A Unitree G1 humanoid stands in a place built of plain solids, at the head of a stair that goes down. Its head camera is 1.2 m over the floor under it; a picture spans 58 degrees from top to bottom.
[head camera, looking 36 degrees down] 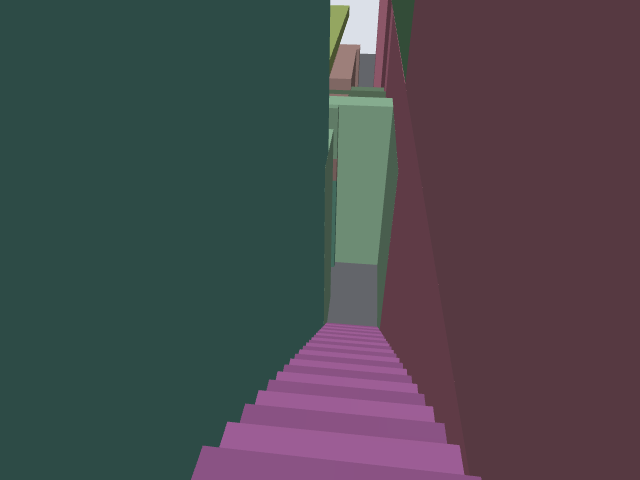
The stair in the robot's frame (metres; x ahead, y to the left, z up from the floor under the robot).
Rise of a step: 0.19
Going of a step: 0.20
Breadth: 1.09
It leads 6 degrees to the right of straight ahead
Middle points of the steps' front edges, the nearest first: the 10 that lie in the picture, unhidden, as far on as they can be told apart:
0.71 -0.06 -0.19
0.91 -0.08 -0.38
1.11 -0.10 -0.57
1.32 -0.12 -0.76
1.52 -0.15 -0.95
1.72 -0.17 -1.14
1.92 -0.19 -1.33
2.13 -0.21 -1.52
2.33 -0.24 -1.71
2.53 -0.26 -1.90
